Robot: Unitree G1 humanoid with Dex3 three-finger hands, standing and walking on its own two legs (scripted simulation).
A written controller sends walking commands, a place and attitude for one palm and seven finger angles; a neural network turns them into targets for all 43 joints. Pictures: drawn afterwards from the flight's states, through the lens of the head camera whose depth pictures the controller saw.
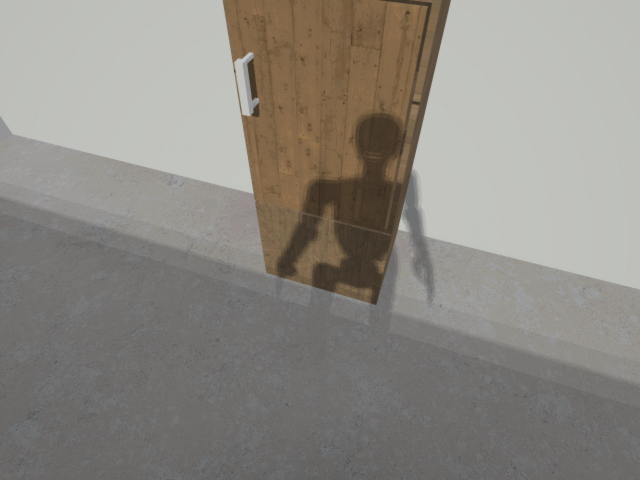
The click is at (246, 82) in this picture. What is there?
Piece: cupboard door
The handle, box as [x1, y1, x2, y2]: [234, 52, 258, 115]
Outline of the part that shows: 250,52 243,58 238,58 234,62 242,114 246,115 251,114 253,111 253,107 258,102 258,98 254,98 252,101 250,95 246,63 253,57 253,53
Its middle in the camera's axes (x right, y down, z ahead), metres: -0.17 -0.36 +0.90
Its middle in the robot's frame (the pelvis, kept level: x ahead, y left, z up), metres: +0.92 +0.21 +0.04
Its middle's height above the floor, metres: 0.83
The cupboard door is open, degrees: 0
